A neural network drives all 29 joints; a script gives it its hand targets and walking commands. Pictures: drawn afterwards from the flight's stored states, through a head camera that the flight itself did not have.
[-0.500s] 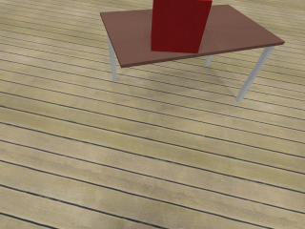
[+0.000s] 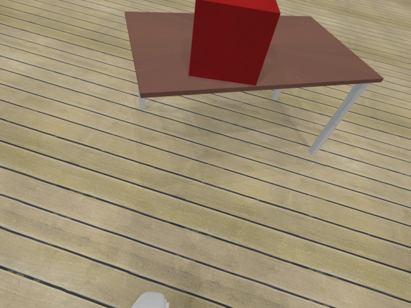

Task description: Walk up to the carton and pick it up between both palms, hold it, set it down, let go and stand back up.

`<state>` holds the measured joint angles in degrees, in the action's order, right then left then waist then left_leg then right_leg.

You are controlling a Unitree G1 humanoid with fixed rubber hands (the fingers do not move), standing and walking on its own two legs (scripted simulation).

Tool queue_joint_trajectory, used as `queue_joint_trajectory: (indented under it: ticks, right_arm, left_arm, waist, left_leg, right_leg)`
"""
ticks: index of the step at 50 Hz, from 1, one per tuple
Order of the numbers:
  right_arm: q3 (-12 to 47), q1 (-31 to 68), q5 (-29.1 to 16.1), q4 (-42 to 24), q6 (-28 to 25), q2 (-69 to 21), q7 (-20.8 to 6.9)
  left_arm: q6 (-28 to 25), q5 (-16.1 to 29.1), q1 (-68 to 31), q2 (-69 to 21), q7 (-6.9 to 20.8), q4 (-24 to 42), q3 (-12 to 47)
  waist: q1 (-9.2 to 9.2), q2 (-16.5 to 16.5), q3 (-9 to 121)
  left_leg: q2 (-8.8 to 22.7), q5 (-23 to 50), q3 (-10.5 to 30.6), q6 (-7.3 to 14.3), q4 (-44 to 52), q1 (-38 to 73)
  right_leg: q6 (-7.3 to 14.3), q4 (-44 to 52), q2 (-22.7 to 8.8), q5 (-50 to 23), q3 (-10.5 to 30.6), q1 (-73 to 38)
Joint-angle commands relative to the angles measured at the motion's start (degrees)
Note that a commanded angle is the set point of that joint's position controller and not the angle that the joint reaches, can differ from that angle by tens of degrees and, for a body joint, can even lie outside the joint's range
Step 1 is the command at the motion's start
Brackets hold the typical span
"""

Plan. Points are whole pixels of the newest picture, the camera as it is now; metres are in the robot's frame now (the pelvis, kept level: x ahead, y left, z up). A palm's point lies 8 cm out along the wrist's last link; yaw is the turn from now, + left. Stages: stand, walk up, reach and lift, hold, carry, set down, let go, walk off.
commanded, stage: walk up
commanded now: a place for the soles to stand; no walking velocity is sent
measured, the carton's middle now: (229, 36) +1.07 -0.03 +0.02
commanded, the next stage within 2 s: none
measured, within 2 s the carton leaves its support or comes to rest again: neither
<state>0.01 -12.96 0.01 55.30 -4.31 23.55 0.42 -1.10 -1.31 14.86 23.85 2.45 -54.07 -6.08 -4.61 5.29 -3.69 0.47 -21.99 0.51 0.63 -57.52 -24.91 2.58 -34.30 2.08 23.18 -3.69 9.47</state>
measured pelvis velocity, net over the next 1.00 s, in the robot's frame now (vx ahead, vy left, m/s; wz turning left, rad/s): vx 0.35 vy -0.09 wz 0.09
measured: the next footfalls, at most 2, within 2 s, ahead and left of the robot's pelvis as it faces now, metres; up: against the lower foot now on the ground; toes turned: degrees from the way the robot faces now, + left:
left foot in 0.14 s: +0.13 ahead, +0.09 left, +0.00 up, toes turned +1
right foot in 0.60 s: +0.35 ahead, -0.15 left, +0.00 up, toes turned -3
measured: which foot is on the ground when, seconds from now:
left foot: up 0.00-0.12, down 0.14-0.64, up 0.66-0.98, down 1.00-1.00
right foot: down 0.00-0.14, up 0.16-0.58, down 0.60-1.00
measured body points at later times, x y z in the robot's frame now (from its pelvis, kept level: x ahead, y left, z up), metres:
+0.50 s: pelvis +0.18 -0.01 -0.02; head +0.20 +0.05 +0.42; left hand +0.32 +0.29 -0.16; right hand +0.20 -0.35 -0.09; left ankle +0.09 +0.09 -0.72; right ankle +0.25 -0.14 -0.69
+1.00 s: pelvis +0.35 -0.09 -0.03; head +0.39 -0.02 +0.41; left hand +0.41 +0.23 -0.17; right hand +0.43 -0.41 -0.09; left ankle +0.40 +0.03 -0.72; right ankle +0.31 -0.15 -0.72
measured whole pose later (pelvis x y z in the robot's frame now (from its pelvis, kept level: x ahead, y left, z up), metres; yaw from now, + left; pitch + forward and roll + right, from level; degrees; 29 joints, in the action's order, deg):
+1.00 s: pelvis +0.35 -0.09 -0.03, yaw +5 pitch -2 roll -1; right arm 0.0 -22.1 0.0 45.5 -6.3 21.7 5.5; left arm 3.0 -1.3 9.8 23.7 2.4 -44.5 -5.6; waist -4.8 7.3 -9.2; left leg 0.3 -17.3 0.1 0.3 -53.1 -28.7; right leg 5.8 -47.5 1.5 29.9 -10.3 15.4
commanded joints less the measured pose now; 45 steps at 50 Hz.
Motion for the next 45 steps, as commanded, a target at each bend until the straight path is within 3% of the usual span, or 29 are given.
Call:
queue_joint_trajectory:
  ticks: [1,3,4,5,6,7,8,9,10,11,12,13,15,17,21,25,27,29,30,31,32,33,34,35,36,38,41,43,45]
  right_arm:
    - [-4.07,4.80,-0.22,-6.99,-0.44,11.62,0.21]
    - [-4.08,4.96,-0.30,-8.41,-1.07,11.18,0.30]
    - [-4.39,1.66,-0.32,-8.02,-1.41,11.09,0.48]
    - [-5.03,-6.18,-0.13,-6.39,-1.94,11.15,0.97]
    - [-6.69,-17.98,0.07,-3.28,-2.49,13.34,1.76]
    - [-8.69,-22.22,0.66,-2.65,-2.71,17.88,2.90]
    - [-9.36,-21.53,0.45,-4.13,-2.64,21.51,3.52]
    - [-9.09,-19.08,-1.23,-5.23,-2.51,22.40,3.50]
    - [-8.79,-14.21,-1.62,-6.90,-2.46,21.58,3.53]
    - [-8.08,-12.53,-1.45,-7.36,-2.61,19.91,3.60]
    - [-7.52,-12.51,-0.84,-7.15,-2.79,18.26,3.73]
    - [-7.03,-13.05,-0.70,-6.75,-3.01,17.24,3.86]
    - [-6.53,-15.40,-0.88,-5.88,-3.63,16.32,4.03]
    - [-6.39,-16.73,-0.75,-5.65,-3.91,16.32,4.69]
    - [-6.35,-16.34,-0.14,-5.77,-4.46,18.00,5.38]
    - [-6.83,-18.00,0.45,-5.17,-4.57,18.88,5.96]
    - [-7.04,-17.63,0.69,-5.37,-4.58,19.30,6.42]
    - [-6.75,-14.88,0.42,-6.00,-4.69,19.19,6.78]
    - [-6.07,-11.45,0.09,-7.05,-4.72,18.07,6.62]
    - [-5.05,-9.23,-1.25,-8.49,-4.78,14.71,6.20]
    - [-3.65,-14.23,-2.00,-8.12,-4.36,9.42,6.22]
    - [-3.97,-15.35,-1.73,-7.64,-3.80,12.28,7.02]
    - [-4.37,-14.91,-1.75,-6.29,-3.40,13.93,6.80]
    - [-4.44,-12.48,-1.72,-6.39,-3.49,14.31,6.34]
    - [-4.62,-10.60,-1.44,-7.68,-3.27,13.47,5.88]
    - [-4.74,-10.80,-1.10,-9.06,-2.62,11.11,5.58]
    - [-5.24,-11.93,-0.75,-9.84,-2.18,11.06,5.48]
    - [-5.17,-11.68,-0.73,-10.70,-1.87,10.84,5.93]
    - [-5.00,-12.76,-0.89,-10.79,-2.09,10.22,6.79]
  left_arm:
    - [-1.01,-0.56,2.52,13.14,-0.57,7.44,-2.24]
    - [-0.80,-0.64,1.58,13.72,-0.47,7.85,-2.02]
    - [-0.69,-0.45,-1.57,13.92,-0.36,8.74,-1.87]
    - [-0.36,-0.15,-5.98,14.15,-0.26,9.64,-1.70]
    - [-0.04,-0.12,-8.14,13.14,0.15,10.19,-1.46]
    - [0.03,-0.29,-5.97,8.12,0.42,10.74,-0.37]
    - [0.01,0.22,-3.06,7.08,0.79,11.67,0.04]
    - [0.59,-0.07,-4.89,12.55,0.54,11.41,-0.99]
    - [0.76,-0.82,-7.65,15.49,0.41,11.26,-1.55]
    - [0.70,-0.87,-9.69,15.45,0.52,11.18,-1.36]
    - [0.82,-0.41,-9.72,13.82,0.83,10.78,-1.12]
    - [0.86,-0.18,-8.94,12.48,1.07,11.03,-1.23]
    - [1.15,-0.28,-9.76,11.66,1.32,11.99,-1.77]
    - [1.78,-0.52,-12.20,11.25,1.58,12.88,-1.87]
    - [2.86,-0.80,-17.05,11.15,1.93,15.28,-2.01]
    - [2.58,-0.72,-23.26,10.54,2.07,17.80,-2.18]
    - [2.23,-0.72,-23.38,10.92,2.21,17.99,-2.51]
    - [1.65,-0.71,-18.71,11.24,2.18,16.70,-3.21]
    - [1.20,-0.51,-10.78,11.72,2.04,14.41,-4.07]
    - [0.74,-0.50,2.15,15.79,1.43,11.97,-6.16]
    - [0.94,0.02,5.69,17.55,0.70,11.02,-6.18]
    - [1.26,1.29,3.80,16.71,-0.11,11.54,-5.43]
    - [1.36,1.41,0.14,15.65,-0.65,13.06,-5.10]
    - [1.55,0.95,-0.93,13.80,-0.63,13.47,-4.40]
    - [1.53,0.63,-1.37,12.15,-0.78,13.39,-4.04]
    - [1.15,0.66,-0.83,11.08,-1.21,13.86,-3.83]
    - [1.06,0.56,-1.05,10.27,-0.93,15.42,-3.19]
    - [1.29,-0.23,-1.20,10.23,-0.84,16.60,-2.93]
    - [1.76,-1.11,-4.31,9.42,-0.51,18.18,-2.48]
  waist:
    - [-1.54,-0.45,-1.60]
    - [-0.98,-1.16,-3.28]
    - [1.70,-1.86,-3.24]
    - [6.94,-2.59,-0.44]
    - [12.97,-5.95,5.18]
    - [13.37,-17.02,7.35]
    - [10.44,-22.39,10.36]
    - [10.13,-17.46,8.59]
    - [9.03,-12.94,2.16]
    - [8.19,-10.27,-2.55]
    - [7.62,-10.11,-4.44]
    - [7.13,-11.38,-5.09]
    - [7.04,-12.25,-3.58]
    - [7.06,-10.24,-3.08]
    - [6.08,-7.21,-6.54]
    - [7.47,-6.98,-9.47]
    - [7.13,-6.83,-8.42]
    - [3.70,-6.22,-4.35]
    - [-1.16,-4.40,1.10]
    - [-7.83,3.21,10.99]
    - [-6.99,17.63,19.75]
    - [-4.34,13.55,21.19]
    - [-3.16,6.76,18.74]
    - [-2.81,2.61,14.24]
    - [-1.92,1.59,9.51]
    - [-1.27,4.62,3.08]
    - [-0.65,2.15,0.76]
    - [-1.32,2.74,0.56]
    - [-0.34,2.52,-1.13]
  left_leg:
    - [3.81,-1.36,-1.80,0.93,8.66,-13.70]
    - [4.34,-2.11,-2.69,1.68,13.95,-10.57]
    - [3.41,-1.48,-3.87,2.49,18.28,-3.20]
    - [1.67,3.16,-5.18,3.96,26.62,9.19]
    - [0.45,11.60,-3.27,5.10,34.18,23.46]
    - [7.62,15.62,14.48,6.70,34.35,34.99]
    - [16.84,22.13,36.80,10.09,33.77,42.32]
    - [22.11,10.65,50.79,16.16,39.86,37.24]
    - [23.22,4.43,51.65,18.12,41.24,30.23]
    - [21.12,9.03,45.39,16.25,40.38,26.46]
    - [18.11,19.17,37.01,12.92,38.61,23.66]
    - [16.13,30.05,31.62,11.19,37.20,22.33]
    - [13.34,46.05,25.48,8.88,33.72,23.94]
    - [13.10,48.69,25.11,7.65,31.16,25.03]
    - [13.07,44.04,26.00,6.42,31.21,18.93]
    - [12.96,44.68,26.36,7.30,30.19,18.42]
    - [13.74,44.35,27.78,8.22,27.97,20.37]
    - [12.40,51.67,23.61,7.92,21.64,16.81]
    - [8.54,56.82,15.63,6.22,12.00,9.93]
    - [4.11,51.62,8.34,2.72,-7.34,0.64]
    - [-4.70,-4.90,3.11,-0.33,-21.92,-11.03]
    - [-6.02,-12.63,0.74,0.64,-25.52,-14.06]
    - [-3.93,-11.74,0.90,0.76,-28.53,-14.07]
    - [-2.75,-9.17,1.25,1.03,-29.29,-14.16]
    - [-2.38,-7.05,1.68,0.72,-29.30,-15.26]
    - [-1.17,-4.39,1.72,0.48,-26.53,-14.81]
    - [0.27,-2.63,0.54,-0.11,-20.16,-13.84]
    - [0.80,-2.97,-1.67,-0.60,-12.30,-15.94]
    - [2.22,-1.58,-4.06,-0.97,-0.73,-13.77]
  right_leg:
    - [6.44,14.08,-18.06,-29.71,13.61,-15.02]
    - [8.40,11.09,-19.71,-34.51,13.20,-12.24]
    - [8.13,7.69,-18.20,-39.03,10.25,-7.43]
    - [6.90,-2.20,-15.17,-44.44,5.66,-2.04]
    - [4.50,-19.26,-9.95,-43.57,1.98,2.38]
    - [0.62,-31.06,-4.07,-15.98,2.34,15.80]
    - [-1.34,-35.99,1.53,7.09,5.00,28.43]
    - [0.07,-37.56,1.00,9.02,9.79,33.85]
    - [0.28,-39.29,-1.81,6.42,11.25,35.85]
    - [-0.18,-38.92,-3.91,3.27,11.53,36.23]
    - [-0.73,-36.56,-5.46,0.17,11.32,33.52]
    - [-1.20,-34.77,-6.01,-1.60,10.85,31.27]
    - [-1.50,-32.89,-6.26,-3.03,9.95,29.51]
    - [-1.44,-32.19,-6.39,-2.98,8.78,31.80]
    - [-1.35,-27.95,-6.93,-2.67,7.47,33.01]
    - [-0.80,-20.22,-7.56,-0.52,6.15,34.18]
    - [-0.25,-17.15,-7.79,0.37,6.85,32.88]
    - [1.83,-9.35,-5.93,1.92,6.30,20.32]
    - [4.71,1.25,-5.13,-4.26,5.79,2.53]
    - [8.95,3.75,-11.39,-22.38,13.00,-16.30]
    - [11.81,2.08,-25.00,-40.64,25.09,-33.63]
    - [13.51,7.56,-28.67,-36.08,32.93,-35.19]
    - [13.50,9.16,-28.63,-32.71,31.83,-32.06]
    - [12.44,7.98,-25.62,-40.49,25.80,-26.45]
    - [11.43,6.73,-23.31,-49.85,20.39,-21.14]
    - [10.87,5.86,-21.23,-56.90,13.31,-13.53]
    - [11.10,6.93,-20.10,-52.15,9.64,-11.57]
    - [10.99,6.08,-18.42,-50.89,7.95,-12.70]
    - [10.95,4.67,-17.04,-47.26,6.17,-8.09]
